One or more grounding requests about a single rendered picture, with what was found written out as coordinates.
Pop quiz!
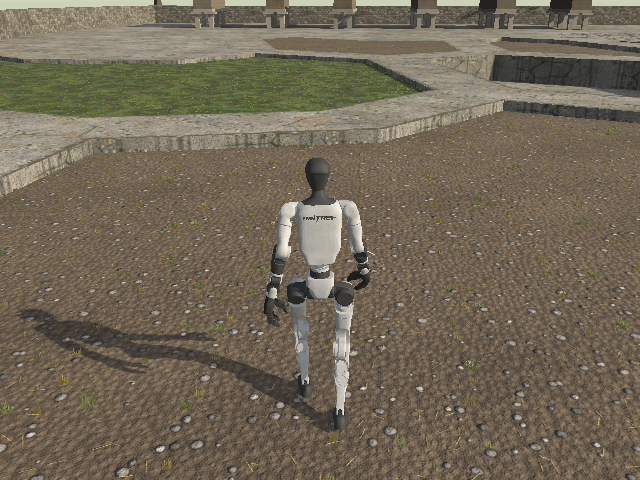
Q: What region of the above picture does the left robot forearm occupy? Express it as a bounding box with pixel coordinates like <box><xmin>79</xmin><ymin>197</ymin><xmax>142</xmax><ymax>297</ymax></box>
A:
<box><xmin>266</xmin><ymin>244</ymin><xmax>286</xmax><ymax>299</ymax></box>

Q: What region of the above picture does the robot left hand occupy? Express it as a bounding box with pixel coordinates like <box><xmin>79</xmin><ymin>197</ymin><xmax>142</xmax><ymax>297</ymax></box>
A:
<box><xmin>264</xmin><ymin>296</ymin><xmax>288</xmax><ymax>327</ymax></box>

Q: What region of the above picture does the robot right foot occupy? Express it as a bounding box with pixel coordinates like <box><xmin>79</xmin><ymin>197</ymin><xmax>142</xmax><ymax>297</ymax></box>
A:
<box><xmin>333</xmin><ymin>406</ymin><xmax>348</xmax><ymax>430</ymax></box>

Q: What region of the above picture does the right robot forearm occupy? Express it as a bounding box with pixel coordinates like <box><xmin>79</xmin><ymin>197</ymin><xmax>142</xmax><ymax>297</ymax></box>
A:
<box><xmin>353</xmin><ymin>238</ymin><xmax>370</xmax><ymax>275</ymax></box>

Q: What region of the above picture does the left robot upper arm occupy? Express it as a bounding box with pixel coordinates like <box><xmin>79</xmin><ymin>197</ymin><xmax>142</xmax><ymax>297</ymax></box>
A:
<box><xmin>275</xmin><ymin>201</ymin><xmax>298</xmax><ymax>259</ymax></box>

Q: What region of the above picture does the right robot upper arm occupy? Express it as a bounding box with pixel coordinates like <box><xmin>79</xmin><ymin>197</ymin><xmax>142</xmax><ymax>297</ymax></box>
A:
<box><xmin>339</xmin><ymin>200</ymin><xmax>365</xmax><ymax>254</ymax></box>

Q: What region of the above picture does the robot torso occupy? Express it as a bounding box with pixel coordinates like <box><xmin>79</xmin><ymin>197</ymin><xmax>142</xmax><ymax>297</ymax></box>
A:
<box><xmin>295</xmin><ymin>196</ymin><xmax>342</xmax><ymax>300</ymax></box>

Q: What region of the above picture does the robot right hand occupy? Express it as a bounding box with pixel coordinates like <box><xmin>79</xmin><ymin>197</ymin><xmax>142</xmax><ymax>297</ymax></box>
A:
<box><xmin>347</xmin><ymin>271</ymin><xmax>371</xmax><ymax>290</ymax></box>

